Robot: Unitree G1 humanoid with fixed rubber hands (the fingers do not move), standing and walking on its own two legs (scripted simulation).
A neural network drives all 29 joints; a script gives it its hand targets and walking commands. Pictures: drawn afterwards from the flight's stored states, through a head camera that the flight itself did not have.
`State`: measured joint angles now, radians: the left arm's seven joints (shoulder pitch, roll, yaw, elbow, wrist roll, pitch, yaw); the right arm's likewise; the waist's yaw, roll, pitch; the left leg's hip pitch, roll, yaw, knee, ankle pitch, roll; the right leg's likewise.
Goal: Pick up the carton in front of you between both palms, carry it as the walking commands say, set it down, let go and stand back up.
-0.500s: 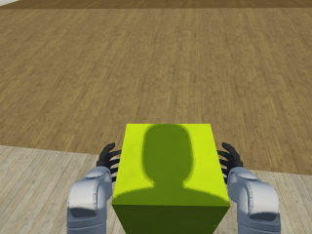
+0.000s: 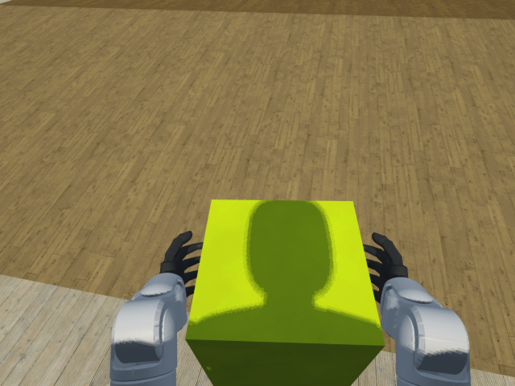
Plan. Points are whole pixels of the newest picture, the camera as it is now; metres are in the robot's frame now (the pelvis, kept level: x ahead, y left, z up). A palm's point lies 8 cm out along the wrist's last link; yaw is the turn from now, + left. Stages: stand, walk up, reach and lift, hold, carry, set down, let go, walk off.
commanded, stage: carry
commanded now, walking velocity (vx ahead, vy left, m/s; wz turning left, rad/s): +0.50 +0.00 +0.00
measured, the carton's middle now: (280, 300) +0.28 +0.00 +0.02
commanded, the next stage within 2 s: none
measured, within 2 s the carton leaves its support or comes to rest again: neither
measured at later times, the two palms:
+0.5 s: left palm (219, 118) +0.62 +0.13 +0.15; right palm (362, 121) +0.62 -0.16 +0.14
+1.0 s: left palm (220, 100) +0.77 +0.16 +0.12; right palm (340, 99) +0.77 -0.14 +0.12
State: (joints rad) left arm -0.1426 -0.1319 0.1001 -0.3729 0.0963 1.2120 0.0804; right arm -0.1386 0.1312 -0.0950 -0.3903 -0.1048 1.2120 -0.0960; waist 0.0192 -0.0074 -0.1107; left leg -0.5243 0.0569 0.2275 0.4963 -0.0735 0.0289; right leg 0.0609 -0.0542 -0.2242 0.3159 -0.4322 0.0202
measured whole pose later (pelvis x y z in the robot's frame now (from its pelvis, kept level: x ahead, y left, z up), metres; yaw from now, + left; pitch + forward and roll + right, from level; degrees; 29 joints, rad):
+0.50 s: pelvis +0.29 -0.01 -0.01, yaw +0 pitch +2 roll -1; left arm -0.53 -0.07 0.16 -0.29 0.08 1.30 0.12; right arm -0.54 0.03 -0.17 -0.29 -0.05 1.30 -0.11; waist 0.01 0.05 0.00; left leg -0.17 0.07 0.14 0.74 -0.53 -0.01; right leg -0.47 -0.01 -0.22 0.56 -0.13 -0.10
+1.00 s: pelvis +0.38 +0.01 +0.01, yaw +0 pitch +7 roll -1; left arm -0.77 -0.04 0.29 0.07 0.09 1.27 0.13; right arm -0.77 0.04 -0.31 0.08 -0.08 1.25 -0.13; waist 0.00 0.00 0.05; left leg -0.22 0.02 0.08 0.57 -0.32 0.00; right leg -0.39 -0.03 -0.20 0.51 -0.16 -0.06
